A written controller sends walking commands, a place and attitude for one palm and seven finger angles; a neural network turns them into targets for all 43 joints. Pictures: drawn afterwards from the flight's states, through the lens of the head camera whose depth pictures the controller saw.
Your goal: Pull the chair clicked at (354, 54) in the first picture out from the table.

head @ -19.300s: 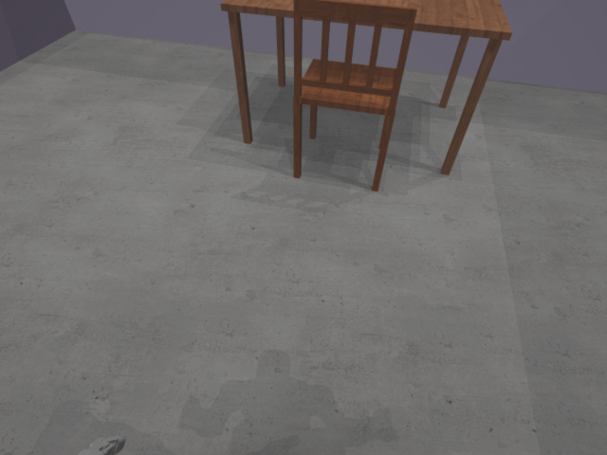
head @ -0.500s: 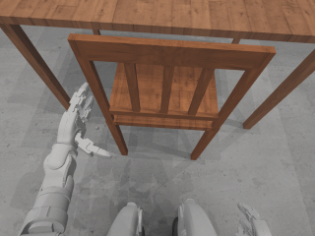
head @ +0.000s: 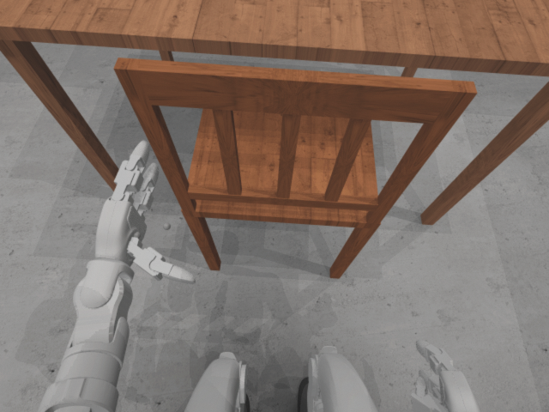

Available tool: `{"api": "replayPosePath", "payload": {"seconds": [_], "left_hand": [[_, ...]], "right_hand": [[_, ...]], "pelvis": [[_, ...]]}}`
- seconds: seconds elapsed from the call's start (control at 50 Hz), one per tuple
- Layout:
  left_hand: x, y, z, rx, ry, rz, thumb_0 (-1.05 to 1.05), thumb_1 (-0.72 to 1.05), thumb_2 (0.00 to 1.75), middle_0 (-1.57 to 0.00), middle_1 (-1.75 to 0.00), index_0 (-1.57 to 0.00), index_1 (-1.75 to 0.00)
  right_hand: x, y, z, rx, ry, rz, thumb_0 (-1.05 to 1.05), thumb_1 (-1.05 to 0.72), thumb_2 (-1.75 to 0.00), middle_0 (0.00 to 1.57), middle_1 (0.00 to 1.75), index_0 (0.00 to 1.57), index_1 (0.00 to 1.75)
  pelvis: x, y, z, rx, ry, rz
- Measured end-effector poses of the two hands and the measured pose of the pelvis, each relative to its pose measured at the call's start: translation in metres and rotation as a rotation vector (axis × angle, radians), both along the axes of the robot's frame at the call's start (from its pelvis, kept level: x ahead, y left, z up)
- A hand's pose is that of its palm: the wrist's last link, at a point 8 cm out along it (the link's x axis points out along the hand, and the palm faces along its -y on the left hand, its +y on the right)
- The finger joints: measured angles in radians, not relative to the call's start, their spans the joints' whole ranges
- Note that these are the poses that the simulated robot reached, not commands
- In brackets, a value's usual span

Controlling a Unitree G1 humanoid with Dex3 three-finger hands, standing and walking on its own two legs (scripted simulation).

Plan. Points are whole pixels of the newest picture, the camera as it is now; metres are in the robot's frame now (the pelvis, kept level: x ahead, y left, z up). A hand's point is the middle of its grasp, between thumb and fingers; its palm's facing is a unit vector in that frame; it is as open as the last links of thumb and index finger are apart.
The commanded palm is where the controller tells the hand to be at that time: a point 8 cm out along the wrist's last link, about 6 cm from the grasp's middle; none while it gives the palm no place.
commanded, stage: aim the fingers beside a spindle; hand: left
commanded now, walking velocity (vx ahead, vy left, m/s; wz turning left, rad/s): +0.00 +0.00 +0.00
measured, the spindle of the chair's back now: (286, 160) +0.50 -0.01 -0.01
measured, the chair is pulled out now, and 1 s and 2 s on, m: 0.00 0.00 0.00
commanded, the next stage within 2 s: none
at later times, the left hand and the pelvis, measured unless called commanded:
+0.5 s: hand (148, 219) +0.38 +0.19 +0.01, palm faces -0.04 -1.00 -0.05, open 16.9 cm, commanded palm +0.35 +0.23 +0.01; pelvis +0.00 +0.00 +0.00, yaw +0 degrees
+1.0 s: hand (162, 229) +0.36 +0.17 +0.01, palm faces -0.12 -0.99 -0.01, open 17.0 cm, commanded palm +0.35 +0.23 +0.02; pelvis +0.00 +0.01 +0.00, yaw +0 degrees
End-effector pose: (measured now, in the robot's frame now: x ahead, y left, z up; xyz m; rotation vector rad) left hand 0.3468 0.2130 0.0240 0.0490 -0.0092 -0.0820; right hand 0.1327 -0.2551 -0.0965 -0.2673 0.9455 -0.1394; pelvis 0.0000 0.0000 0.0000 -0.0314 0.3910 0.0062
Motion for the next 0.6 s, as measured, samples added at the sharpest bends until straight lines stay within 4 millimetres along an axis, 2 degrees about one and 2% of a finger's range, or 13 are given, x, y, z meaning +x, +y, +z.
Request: {"api": "replayPosePath", "payload": {"seconds": [0.08,0.16,0.24,0.32,0.4,0.48,0.6], "left_hand": [[0.011,0.018,0.009,0.019,-0.02,0.062,-0.01,-0.5,0.3,-0.07,-0.09,-0.07,-0.08],[0.012,0.028,-0.007,0.009,0.082,0.053,-0.01,-0.5,0.3,-0.06,-0.08,-0.06,-0.08],[0.0,0.018,-0.02,-0.016,0.124,-0.006,-0.01,-0.5,0.3,-0.06,-0.08,-0.06,-0.08],[-0.005,0.008,-0.009,-0.022,0.045,-0.016,-0.01,-0.5,0.3,-0.06,-0.08,-0.06,-0.08],[0.005,0.017,0.004,0.001,-0.011,0.028,-0.01,-0.5,0.3,-0.06,-0.09,-0.06,-0.08],[0.012,0.029,-0.003,0.005,0.043,0.048,-0.01,-0.5,0.3,-0.06,-0.08,-0.06,-0.08],[-0.001,0.017,-0.016,-0.026,0.096,-0.018,-0.01,-0.5,0.3,-0.06,-0.08,-0.06,-0.08]], "right_hand": [[-0.001,0.003,-0.003,0.016,0.01,0.004,0.0,-0.9,-0.89,0.2,0.3,0.2,0.29],[-0.005,0.004,-0.004,0.031,0.02,-0.004,0.0,-0.9,-0.89,0.2,0.3,0.2,0.29],[-0.009,0.003,-0.005,0.023,0.03,-0.015,0.0,-0.9,-0.89,0.2,0.3,0.2,0.29],[-0.012,0.003,-0.003,0.005,0.038,-0.014,0.01,-0.9,-0.89,0.2,0.3,0.2,0.29],[-0.013,0.004,-0.003,0.003,0.041,-0.01,0.01,-0.9,-0.89,0.2,0.3,0.2,0.29],[-0.013,0.006,-0.003,0.011,0.038,-0.015,0.01,-0.9,-0.89,0.2,0.3,0.2,0.29],[-0.011,0.008,-0.002,0.014,0.03,-0.022,0.01,-0.9,-0.89,0.2,0.3,0.2,0.29]], "pelvis": [[-0.001,-0.002,-0.001,0.004,0.0,-0.001],[-0.002,-0.003,-0.002,0.002,0.009,-0.002],[-0.001,0.0,-0.001,-0.002,0.015,-0.002],[0.0,0.002,0.0,-0.005,0.008,-0.001],[0.0,0.002,0.0,-0.003,0.003,0.0],[-0.001,0.003,-0.002,-0.004,0.009,0.0],[0.0,0.007,0.0,-0.009,0.013,-0.003]]}}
